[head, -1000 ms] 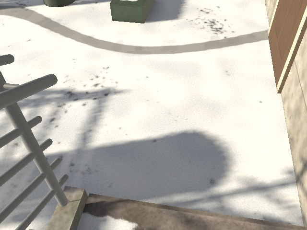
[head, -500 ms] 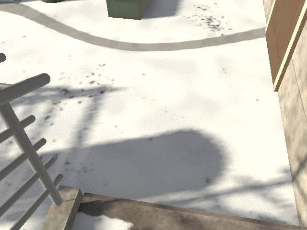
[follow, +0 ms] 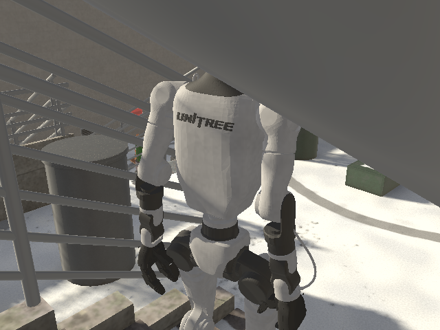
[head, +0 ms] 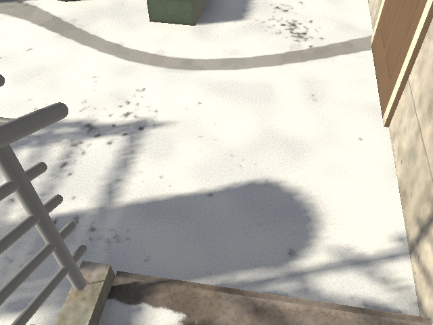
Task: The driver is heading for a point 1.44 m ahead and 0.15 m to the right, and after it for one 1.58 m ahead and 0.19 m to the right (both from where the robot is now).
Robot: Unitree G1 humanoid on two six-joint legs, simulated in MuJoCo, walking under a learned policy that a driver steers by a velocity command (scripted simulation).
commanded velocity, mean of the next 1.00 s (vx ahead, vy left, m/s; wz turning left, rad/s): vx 0.32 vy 0.00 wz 0.00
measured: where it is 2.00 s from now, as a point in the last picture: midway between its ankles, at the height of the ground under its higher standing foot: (212, 274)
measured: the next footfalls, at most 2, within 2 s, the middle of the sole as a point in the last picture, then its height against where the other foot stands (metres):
right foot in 0.88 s outside the picture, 0.17 m lower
left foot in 1.42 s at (186, 309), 0.17 m lower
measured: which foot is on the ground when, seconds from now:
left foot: down 0.00-0.86, up 0.88-1.00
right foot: down 0.00-0.44, up 0.46-0.86, down 0.88-1.00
